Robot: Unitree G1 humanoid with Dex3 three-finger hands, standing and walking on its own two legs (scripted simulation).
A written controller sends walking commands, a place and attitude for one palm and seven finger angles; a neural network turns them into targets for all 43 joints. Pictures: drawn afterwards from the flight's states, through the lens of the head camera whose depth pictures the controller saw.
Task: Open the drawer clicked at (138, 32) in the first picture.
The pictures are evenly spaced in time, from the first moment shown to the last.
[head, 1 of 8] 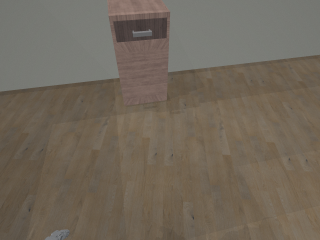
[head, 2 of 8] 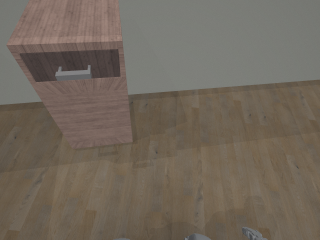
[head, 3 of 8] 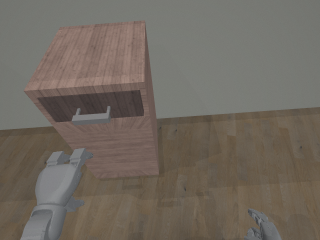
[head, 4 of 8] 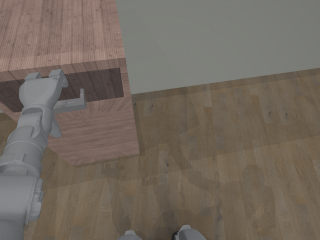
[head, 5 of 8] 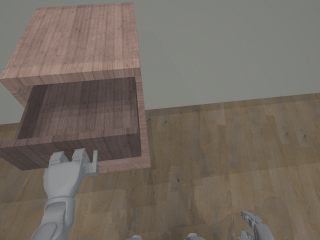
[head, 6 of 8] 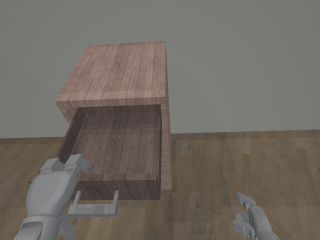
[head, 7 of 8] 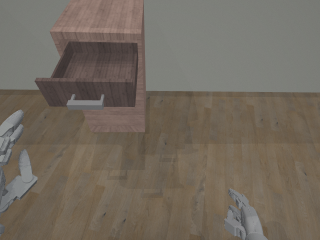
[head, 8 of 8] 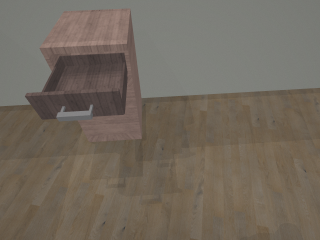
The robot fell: no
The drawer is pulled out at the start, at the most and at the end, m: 0.00 0.30 0.30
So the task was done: yes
